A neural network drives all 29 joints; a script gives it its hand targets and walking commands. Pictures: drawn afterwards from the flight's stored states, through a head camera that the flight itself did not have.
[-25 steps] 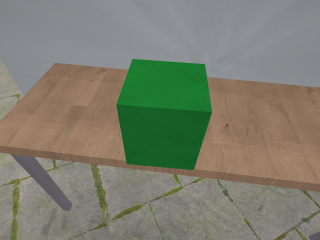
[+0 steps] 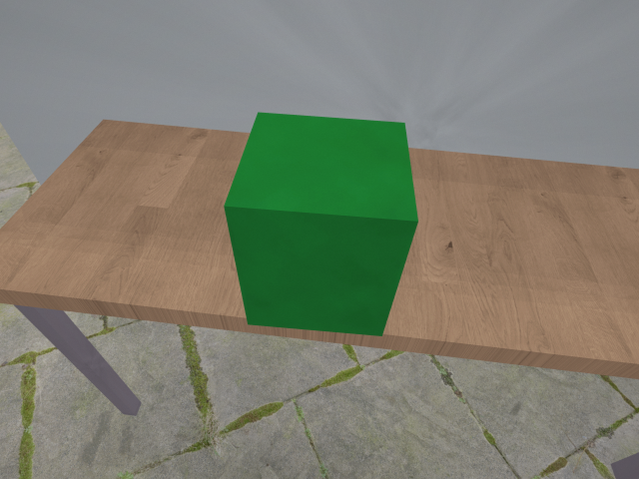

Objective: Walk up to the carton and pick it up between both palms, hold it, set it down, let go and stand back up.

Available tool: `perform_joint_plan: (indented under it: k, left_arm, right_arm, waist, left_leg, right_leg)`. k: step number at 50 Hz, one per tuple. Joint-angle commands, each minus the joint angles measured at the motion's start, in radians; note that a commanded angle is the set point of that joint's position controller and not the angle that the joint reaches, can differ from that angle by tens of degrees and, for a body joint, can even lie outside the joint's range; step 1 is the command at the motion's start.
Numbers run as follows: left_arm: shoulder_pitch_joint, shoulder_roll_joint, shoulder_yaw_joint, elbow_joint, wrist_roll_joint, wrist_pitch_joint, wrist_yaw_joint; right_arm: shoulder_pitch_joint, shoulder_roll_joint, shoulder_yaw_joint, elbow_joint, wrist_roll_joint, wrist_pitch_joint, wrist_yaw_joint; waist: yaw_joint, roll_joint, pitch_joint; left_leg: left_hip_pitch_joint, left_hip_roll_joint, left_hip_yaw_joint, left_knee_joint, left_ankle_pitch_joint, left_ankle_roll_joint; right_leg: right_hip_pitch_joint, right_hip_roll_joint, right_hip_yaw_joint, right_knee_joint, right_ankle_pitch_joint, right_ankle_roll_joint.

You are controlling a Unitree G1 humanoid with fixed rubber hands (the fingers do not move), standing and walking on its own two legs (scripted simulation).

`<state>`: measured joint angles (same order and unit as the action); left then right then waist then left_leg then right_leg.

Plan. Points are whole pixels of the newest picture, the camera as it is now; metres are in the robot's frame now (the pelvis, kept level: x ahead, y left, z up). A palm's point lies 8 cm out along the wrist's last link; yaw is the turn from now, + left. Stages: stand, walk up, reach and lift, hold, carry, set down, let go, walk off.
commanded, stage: stand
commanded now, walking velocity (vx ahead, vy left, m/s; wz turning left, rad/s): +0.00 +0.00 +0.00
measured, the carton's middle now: (322, 228) +0.45 +0.01 +0.06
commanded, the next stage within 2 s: none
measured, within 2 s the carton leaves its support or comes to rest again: neither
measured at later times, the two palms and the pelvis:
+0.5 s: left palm out of the picture -0.04 +0.20 -0.15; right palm out of the picture -0.01 -0.21 -0.15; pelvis +0.01 -0.01 +0.00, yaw +0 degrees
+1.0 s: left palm out of the picture -0.03 +0.19 -0.15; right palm out of the picture -0.01 -0.21 -0.15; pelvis +0.02 -0.01 +0.00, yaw +1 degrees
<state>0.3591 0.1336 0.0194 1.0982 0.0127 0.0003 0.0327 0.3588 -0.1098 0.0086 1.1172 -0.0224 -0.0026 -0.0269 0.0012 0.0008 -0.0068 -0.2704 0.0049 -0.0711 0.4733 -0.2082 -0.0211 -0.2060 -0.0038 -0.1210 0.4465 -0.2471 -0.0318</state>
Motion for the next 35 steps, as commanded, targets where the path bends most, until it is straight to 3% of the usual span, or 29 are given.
perform_joint_plan:
  k: [1, 2, 4, 5, 6, 7, 8, 9, 11, 12, 13, 14, 17, 18, 20, 24, 25, 26, 27, 29, 30, 31, 32, 33, 35]
  left_arm:
    - [0.072, 0.074, 0.008, -0.003, 0.006, -0.007, 0.003]
    - [0.093, 0.055, 0.007, -0.008, 0.000, -0.011, 0.003]
    - [0.101, 0.084, 0.012, 0.003, 0.005, -0.011, 0.010]
    - [0.091, 0.126, 0.024, -0.004, 0.003, -0.010, 0.010]
    - [0.089, 0.072, 0.013, 0.001, 0.001, -0.013, 0.010]
    - [0.094, 0.077, 0.011, 0.005, 0.005, -0.011, 0.008]
    - [0.101, 0.059, 0.011, 0.006, -0.006, -0.013, 0.007]
    - [0.090, 0.083, 0.013, 0.003, 0.002, -0.015, 0.008]
    - [0.082, 0.053, 0.004, 0.009, 0.003, -0.012, 0.011]
    - [0.094, 0.045, 0.006, 0.011, 0.004, -0.012, 0.012]
    - [0.103, 0.058, 0.010, 0.015, 0.006, -0.014, 0.010]
    - [0.105, 0.042, 0.004, 0.021, 0.000, -0.013, 0.008]
    - [0.088, 0.079, 0.011, 0.008, 0.004, -0.013, 0.012]
    - [0.106, 0.062, 0.010, 0.013, 0.000, -0.012, 0.013]
    - [0.118, 0.079, 0.012, 0.029, 0.002, -0.012, 0.013]
    - [0.114, 0.054, 0.009, 0.023, 0.003, -0.014, 0.016]
    - [0.114, 0.083, 0.018, 0.018, 0.006, -0.013, 0.015]
    - [0.115, 0.054, 0.015, 0.021, 0.000, -0.013, 0.016]
    - [0.111, 0.044, 0.007, 0.020, 0.002, -0.015, 0.018]
    - [0.121, 0.057, 0.014, 0.027, 0.000, -0.013, 0.018]
    - [0.107, 0.070, 0.012, 0.019, 0.004, -0.014, 0.016]
    - [0.089, 0.063, 0.010, 0.017, -0.004, -0.009, 0.016]
    - [0.075, 0.083, 0.017, 0.008, -0.003, -0.009, 0.014]
    - [0.098, 0.050, 0.013, 0.018, -0.003, -0.011, 0.014]
    - [0.113, 0.059, 0.010, 0.020, 0.003, -0.014, 0.019]
  right_arm:
    - [0.089, -0.063, -0.008, 0.000, 0.001, -0.007, -0.010]
    - [0.071, -0.089, -0.010, -0.004, 0.000, -0.002, -0.010]
    - [0.063, -0.068, -0.010, -0.009, 0.002, -0.003, -0.010]
    - [0.074, -0.078, -0.011, -0.007, 0.005, -0.006, -0.012]
    - [0.063, -0.104, -0.019, -0.004, 0.007, -0.010, -0.010]
    - [0.070, -0.063, -0.010, 0.002, 0.006, -0.013, -0.010]
    - [0.058, -0.062, -0.007, -0.002, 0.000, -0.010, -0.011]
    - [0.059, -0.054, -0.007, -0.006, 0.003, -0.013, -0.011]
    - [0.062, -0.066, -0.007, -0.003, 0.005, -0.010, -0.017]
    - [0.051, -0.061, -0.007, 0.003, 0.003, -0.009, -0.016]
    - [0.058, -0.057, -0.007, 0.007, 0.002, -0.008, -0.015]
    - [0.070, -0.069, -0.011, 0.009, 0.003, -0.005, -0.015]
    - [0.072, -0.090, -0.015, 0.013, 0.007, -0.006, -0.014]
    - [0.060, -0.064, -0.011, 0.014, 0.007, -0.005, -0.016]
    - [0.058, -0.064, -0.012, 0.014, 0.008, -0.007, -0.012]
    - [0.046, -0.073, -0.019, 0.014, 0.009, -0.003, -0.010]
    - [0.028, -0.077, -0.019, 0.009, 0.005, -0.005, -0.014]
    - [0.013, -0.073, -0.019, -0.001, 0.005, -0.004, -0.011]
    - [0.029, -0.072, -0.022, 0.005, 0.009, -0.003, -0.013]
    - [0.016, -0.072, -0.022, 0.003, 0.005, 0.000, -0.013]
    - [0.007, -0.077, -0.024, 0.012, 0.004, 0.004, -0.016]
    - [0.032, -0.039, -0.015, 0.012, 0.006, 0.002, -0.015]
    - [0.045, -0.053, -0.016, 0.018, 0.005, 0.004, -0.017]
    - [0.029, -0.055, -0.016, 0.014, 0.002, 0.000, -0.014]
    - [0.047, -0.076, -0.022, 0.022, 0.011, 0.000, -0.020]
  waist:
    - [-0.001, 0.013, 0.091]
    - [0.012, 0.058, 0.080]
    - [0.007, 0.007, 0.052]
    - [0.003, 0.016, 0.049]
    - [0.010, 0.034, 0.054]
    - [0.005, 0.018, 0.055]
    - [0.021, 0.015, 0.053]
    - [0.009, -0.009, 0.037]
    - [0.002, 0.013, 0.080]
    - [0.018, 0.044, 0.090]
    - [0.017, 0.006, 0.068]
    - [0.013, 0.033, 0.106]
    - [-0.002, -0.005, 0.103]
    - [0.016, 0.006, 0.093]
    - [-0.001, 0.008, 0.127]
    - [0.003, 0.021, 0.074]
    - [0.013, 0.010, 0.063]
    - [0.015, -0.038, 0.065]
    - [0.001, -0.037, 0.068]
    - [0.010, 0.046, 0.085]
    - [0.011, 0.037, 0.090]
    - [-0.004, -0.013, 0.091]
    - [-0.006, -0.014, 0.103]
    - [0.009, 0.021, 0.077]
    - [-0.005, -0.001, 0.075]
  left_leg:
    - [-0.066, 0.050, -0.066, -0.077, 0.042, 0.037]
    - [-0.067, 0.054, -0.064, -0.088, 0.057, 0.042]
    - [-0.044, 0.054, -0.060, -0.086, 0.053, 0.032]
    - [-0.069, 0.056, -0.067, -0.083, 0.051, 0.030]
    - [-0.074, 0.048, -0.064, -0.080, 0.074, 0.032]
    - [-0.057, 0.044, -0.058, -0.079, 0.070, 0.035]
    - [-0.046, 0.056, -0.056, -0.068, 0.089, 0.037]
    - [-0.054, 0.058, -0.060, -0.073, 0.091, 0.037]
    - [-0.072, 0.047, -0.053, -0.073, 0.105, 0.031]
    - [-0.086, 0.048, -0.053, -0.068, 0.115, 0.035]
    - [-0.044, 0.052, -0.055, -0.072, 0.128, 0.031]
    - [-0.050, 0.050, -0.058, -0.069, 0.134, 0.029]
    - [-0.071, 0.063, -0.077, -0.082, 0.118, 0.041]
    - [-0.072, 0.056, -0.068, -0.069, 0.108, 0.037]
    - [-0.056, 0.050, -0.063, -0.063, 0.107, 0.029]
    - [-0.039, 0.057, -0.067, -0.077, 0.088, 0.037]
    - [-0.031, 0.059, -0.067, -0.069, 0.079, 0.036]
    - [-0.035, 0.047, -0.052, -0.063, 0.085, 0.026]
    - [-0.040, 0.041, -0.040, -0.053, 0.108, 0.018]
    - [-0.023, 0.040, -0.027, -0.052, 0.121, 0.013]
    - [-0.013, 0.037, -0.037, -0.057, 0.119, 0.022]
    - [-0.025, 0.047, -0.039, -0.057, 0.096, 0.020]
    - [-0.044, 0.043, -0.049, -0.068, 0.084, 0.024]
    - [-0.004, 0.047, -0.042, -0.059, 0.106, 0.021]
    - [-0.014, 0.055, -0.051, -0.061, 0.122, 0.023]
  right_leg:
    - [-0.005, -0.095, 0.132, -0.117, -0.048, -0.032]
    - [0.002, -0.098, 0.129, -0.110, -0.019, -0.031]
    - [0.006, -0.094, 0.125, -0.108, -0.018, -0.030]
    - [0.043, -0.086, 0.115, -0.103, -0.026, -0.029]
    - [0.051, -0.099, 0.119, -0.100, 0.009, -0.031]
    - [0.032, -0.098, 0.128, -0.104, -0.011, -0.030]
    - [0.025, -0.099, 0.126, -0.101, 0.005, -0.028]
    - [0.046, -0.093, 0.112, -0.091, 0.020, -0.029]
    - [0.035, -0.103, 0.120, -0.105, 0.027, -0.027]
    - [0.052, -0.103, 0.115, -0.090, 0.042, -0.032]
    - [0.036, -0.098, 0.116, -0.087, 0.048, -0.027]
    - [0.004, -0.100, 0.121, -0.097, 0.031, -0.026]
    - [0.037, -0.099, 0.103, -0.087, 0.062, -0.028]
    - [0.041, -0.099, 0.107, -0.098, 0.042, -0.025]
    - [0.008, -0.101, 0.117, -0.104, 0.030, -0.022]
    - [0.036, -0.101, 0.103, -0.098, 0.019, -0.025]
    - [0.027, -0.096, 0.103, -0.096, -0.006, -0.023]
    - [0.039, -0.098, 0.109, -0.113, -0.017, -0.020]
    - [0.035, -0.111, 0.122, -0.116, 0.003, -0.029]
    - [0.019, -0.104, 0.124, -0.115, 0.006, -0.027]
    - [-0.001, -0.104, 0.133, -0.131, -0.003, -0.031]
    - [-0.002, -0.108, 0.118, -0.139, -0.036, -0.030]
    - [0.005, -0.105, 0.115, -0.130, -0.046, -0.026]
    - [0.012, -0.107, 0.127, -0.126, -0.016, -0.031]
    - [0.034, -0.097, 0.106, -0.120, 0.041, -0.027]
